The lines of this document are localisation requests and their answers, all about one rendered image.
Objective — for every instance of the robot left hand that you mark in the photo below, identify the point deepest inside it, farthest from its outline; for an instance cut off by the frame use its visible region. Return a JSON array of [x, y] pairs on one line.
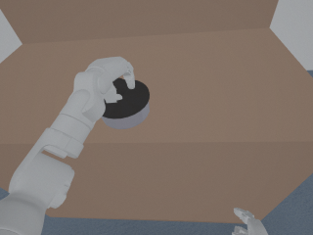
[[117, 66]]

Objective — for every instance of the robot left upper arm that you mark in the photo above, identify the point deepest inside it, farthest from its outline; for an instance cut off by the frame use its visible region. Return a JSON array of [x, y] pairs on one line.
[[43, 185]]

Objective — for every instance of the left robot forearm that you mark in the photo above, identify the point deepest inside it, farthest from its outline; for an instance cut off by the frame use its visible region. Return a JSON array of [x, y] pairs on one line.
[[65, 137]]

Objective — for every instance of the pot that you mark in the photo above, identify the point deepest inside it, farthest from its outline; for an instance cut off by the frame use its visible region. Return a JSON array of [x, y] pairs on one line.
[[127, 122]]

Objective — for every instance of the table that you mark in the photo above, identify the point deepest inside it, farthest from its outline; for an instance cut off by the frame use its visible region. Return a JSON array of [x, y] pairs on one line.
[[231, 108]]

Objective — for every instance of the knob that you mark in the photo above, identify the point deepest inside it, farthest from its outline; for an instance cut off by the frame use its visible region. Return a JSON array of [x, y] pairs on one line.
[[120, 85]]

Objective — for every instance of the robot right hand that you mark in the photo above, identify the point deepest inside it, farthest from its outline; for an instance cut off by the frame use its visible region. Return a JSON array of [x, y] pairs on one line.
[[254, 226]]

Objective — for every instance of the lid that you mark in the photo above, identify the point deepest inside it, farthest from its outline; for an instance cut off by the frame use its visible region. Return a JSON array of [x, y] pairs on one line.
[[132, 102]]

